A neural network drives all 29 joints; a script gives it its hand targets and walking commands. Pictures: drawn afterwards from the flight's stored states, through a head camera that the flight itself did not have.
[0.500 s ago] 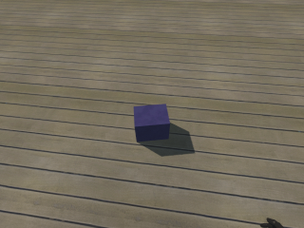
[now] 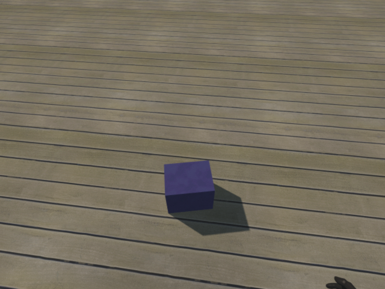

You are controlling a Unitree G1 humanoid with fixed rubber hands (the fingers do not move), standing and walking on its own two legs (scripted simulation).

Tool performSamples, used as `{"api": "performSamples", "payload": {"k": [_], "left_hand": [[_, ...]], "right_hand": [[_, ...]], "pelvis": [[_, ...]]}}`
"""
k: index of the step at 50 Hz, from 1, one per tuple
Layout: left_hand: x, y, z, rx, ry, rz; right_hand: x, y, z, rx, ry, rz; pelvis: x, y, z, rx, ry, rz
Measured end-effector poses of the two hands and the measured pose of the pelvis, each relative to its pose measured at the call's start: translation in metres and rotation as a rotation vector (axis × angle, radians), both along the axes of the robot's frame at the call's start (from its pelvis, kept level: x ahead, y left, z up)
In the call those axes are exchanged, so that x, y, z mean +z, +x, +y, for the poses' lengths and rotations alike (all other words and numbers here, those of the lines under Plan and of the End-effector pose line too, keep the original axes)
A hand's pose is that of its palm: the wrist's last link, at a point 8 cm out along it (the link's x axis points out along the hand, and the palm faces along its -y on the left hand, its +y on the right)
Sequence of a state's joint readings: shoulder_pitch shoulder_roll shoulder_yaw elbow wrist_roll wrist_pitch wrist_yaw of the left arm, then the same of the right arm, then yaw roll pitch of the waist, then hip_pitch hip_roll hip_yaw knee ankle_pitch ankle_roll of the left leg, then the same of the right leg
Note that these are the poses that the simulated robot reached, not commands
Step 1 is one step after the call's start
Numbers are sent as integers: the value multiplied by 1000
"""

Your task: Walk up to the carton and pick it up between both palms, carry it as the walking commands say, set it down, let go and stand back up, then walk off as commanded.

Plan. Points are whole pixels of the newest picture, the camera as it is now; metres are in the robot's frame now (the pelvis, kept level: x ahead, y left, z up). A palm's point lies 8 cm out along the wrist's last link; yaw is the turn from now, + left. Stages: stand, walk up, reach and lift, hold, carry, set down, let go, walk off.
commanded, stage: walk up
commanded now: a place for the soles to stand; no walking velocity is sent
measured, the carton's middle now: (188, 186) +0.76 +0.04 -0.66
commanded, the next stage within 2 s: none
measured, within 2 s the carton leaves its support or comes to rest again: neither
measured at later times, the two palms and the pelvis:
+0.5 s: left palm (54, 248) +0.23 +0.33 -0.08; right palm (327, 233) +0.27 -0.31 -0.08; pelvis +0.17 +0.01 +0.00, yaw +0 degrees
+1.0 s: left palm (69, 210) +0.34 +0.34 -0.10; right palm (303, 199) +0.37 -0.29 -0.11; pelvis +0.28 +0.02 -0.01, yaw +0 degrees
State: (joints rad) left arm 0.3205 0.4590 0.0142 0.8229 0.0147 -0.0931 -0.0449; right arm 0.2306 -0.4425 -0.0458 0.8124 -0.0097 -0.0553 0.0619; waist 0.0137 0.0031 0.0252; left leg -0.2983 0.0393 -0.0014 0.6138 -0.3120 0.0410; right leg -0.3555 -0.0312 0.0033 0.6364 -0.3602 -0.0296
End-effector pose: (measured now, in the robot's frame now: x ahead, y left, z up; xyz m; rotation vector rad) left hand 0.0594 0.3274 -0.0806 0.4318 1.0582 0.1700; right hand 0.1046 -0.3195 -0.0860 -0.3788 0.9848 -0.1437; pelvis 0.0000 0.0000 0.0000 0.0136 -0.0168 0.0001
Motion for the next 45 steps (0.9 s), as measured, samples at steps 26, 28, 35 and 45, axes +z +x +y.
{"api": "performSamples", "payload": {"k": [26, 28, 35, 45], "left_hand": [[2, 180, 2, -5, -4, 6], [-2, 186, 0, -1, 20, 15], [6, 189, 6, 57, 57, 119], [-18, 260, 16, 67, 27, 54]], "right_hand": [[-1, 172, 9, -11, 5, 17], [-8, 187, 2, -6, 4, 21], [-11, 233, 10, 6, 16, 48], [-17, 267, 29, -33, -4, 40]], "pelvis": [[3, 178, 7, -3, 0, 4], [-4, 191, 1, -1, 3, 10], [3, 233, 6, 11, 12, 48], [-9, 274, 18, 2, -13, 17]]}}
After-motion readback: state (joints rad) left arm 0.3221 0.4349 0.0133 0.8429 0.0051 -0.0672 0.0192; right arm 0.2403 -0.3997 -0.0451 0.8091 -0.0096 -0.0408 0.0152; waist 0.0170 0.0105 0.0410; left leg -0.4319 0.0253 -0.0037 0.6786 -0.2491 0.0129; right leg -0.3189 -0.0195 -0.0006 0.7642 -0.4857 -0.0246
